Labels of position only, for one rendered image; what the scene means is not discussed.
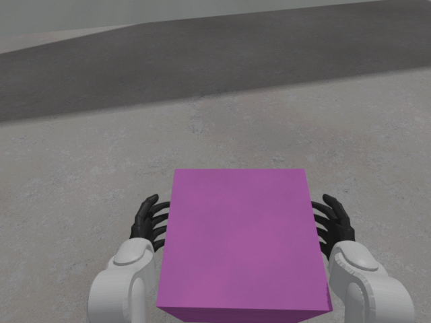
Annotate carton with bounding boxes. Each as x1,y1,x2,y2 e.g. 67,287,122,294
156,169,333,323

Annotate robot left hand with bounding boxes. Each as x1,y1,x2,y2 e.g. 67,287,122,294
129,194,170,252

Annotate left robot forearm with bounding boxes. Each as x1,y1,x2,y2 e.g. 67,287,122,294
86,238,157,323

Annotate right robot forearm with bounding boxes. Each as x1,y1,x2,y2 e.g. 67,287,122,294
328,240,415,323

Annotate robot right hand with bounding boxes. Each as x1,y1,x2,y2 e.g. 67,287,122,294
311,194,355,261

